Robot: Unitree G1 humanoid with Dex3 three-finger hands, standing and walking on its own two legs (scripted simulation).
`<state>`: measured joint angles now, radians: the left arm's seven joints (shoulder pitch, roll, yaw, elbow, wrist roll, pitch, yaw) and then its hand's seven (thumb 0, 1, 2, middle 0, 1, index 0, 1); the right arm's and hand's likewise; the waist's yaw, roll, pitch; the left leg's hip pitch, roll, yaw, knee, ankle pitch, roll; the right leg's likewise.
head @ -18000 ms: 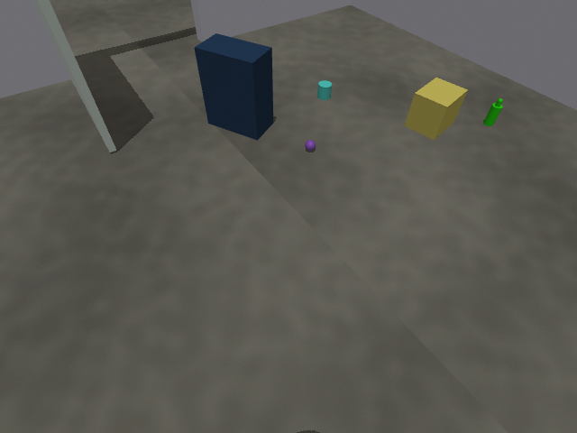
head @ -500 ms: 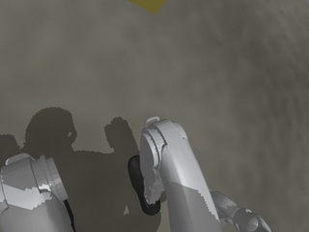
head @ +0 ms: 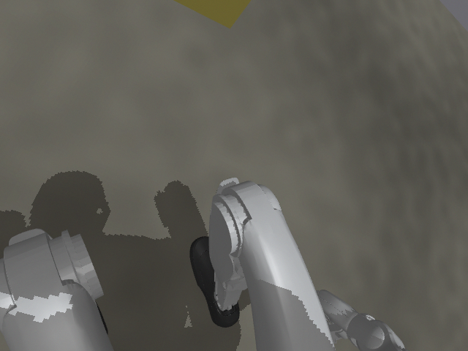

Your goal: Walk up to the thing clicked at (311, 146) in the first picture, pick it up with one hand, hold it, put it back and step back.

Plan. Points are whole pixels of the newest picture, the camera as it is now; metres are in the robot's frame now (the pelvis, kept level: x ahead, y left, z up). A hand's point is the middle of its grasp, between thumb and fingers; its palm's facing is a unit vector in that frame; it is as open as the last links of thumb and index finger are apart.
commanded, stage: close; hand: left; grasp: from above
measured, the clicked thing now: out of the picture +0.39 +0.34 -0.26
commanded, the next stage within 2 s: settle in 0.80 s
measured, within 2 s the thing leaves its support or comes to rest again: leaves its support in 1.24 s
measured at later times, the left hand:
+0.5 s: hand out of the picture +0.38 +0.33 -0.25, palm faces -0.45 -0.16 -0.88, open 8.3 cm
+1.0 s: hand out of the picture +0.39 +0.33 -0.24, palm faces -0.43 -0.16 -0.89, open 6.7 cm
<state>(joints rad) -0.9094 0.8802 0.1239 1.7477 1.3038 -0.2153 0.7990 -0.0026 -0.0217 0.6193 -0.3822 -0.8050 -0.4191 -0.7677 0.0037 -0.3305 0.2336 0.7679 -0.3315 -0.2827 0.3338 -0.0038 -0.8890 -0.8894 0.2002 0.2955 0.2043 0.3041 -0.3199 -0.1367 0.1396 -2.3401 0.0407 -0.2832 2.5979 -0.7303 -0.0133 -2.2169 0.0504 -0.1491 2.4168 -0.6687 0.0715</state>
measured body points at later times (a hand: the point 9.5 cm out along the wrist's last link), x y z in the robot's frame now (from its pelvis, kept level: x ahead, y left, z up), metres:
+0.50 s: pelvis +0.00 +0.00 +0.00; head +0.25 +0.13 +0.35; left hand +0.40 +0.34 -0.20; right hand +0.08 -0.24 -0.07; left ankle +0.06 +0.13 -0.26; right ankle +0.12 -0.13 -0.26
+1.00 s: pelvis +0.00 +0.00 +0.00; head +0.25 +0.14 +0.35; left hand +0.41 +0.34 -0.19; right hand +0.09 -0.25 -0.06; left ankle +0.06 +0.13 -0.26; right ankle +0.12 -0.13 -0.26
